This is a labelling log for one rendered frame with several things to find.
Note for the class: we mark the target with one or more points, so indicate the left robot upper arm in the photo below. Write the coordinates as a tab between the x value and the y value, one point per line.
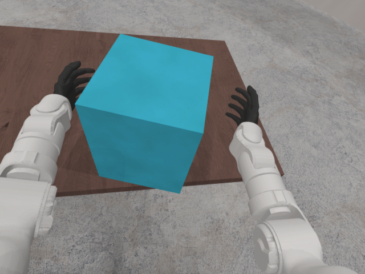
27	210

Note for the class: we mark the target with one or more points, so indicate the left robot forearm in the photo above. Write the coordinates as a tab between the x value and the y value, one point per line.
39	142

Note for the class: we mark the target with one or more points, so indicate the right robot hand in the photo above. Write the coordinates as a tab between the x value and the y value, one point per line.
251	106

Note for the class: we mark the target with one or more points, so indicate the left robot hand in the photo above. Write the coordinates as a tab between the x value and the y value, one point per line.
68	81

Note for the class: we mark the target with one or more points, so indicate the table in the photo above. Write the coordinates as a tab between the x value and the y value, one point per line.
31	60

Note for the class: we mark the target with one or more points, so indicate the right robot upper arm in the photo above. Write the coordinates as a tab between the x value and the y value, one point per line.
290	246

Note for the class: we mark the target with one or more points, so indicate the right robot forearm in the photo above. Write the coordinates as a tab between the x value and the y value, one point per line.
268	197

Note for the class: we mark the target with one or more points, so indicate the carton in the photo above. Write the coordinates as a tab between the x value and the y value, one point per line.
143	112

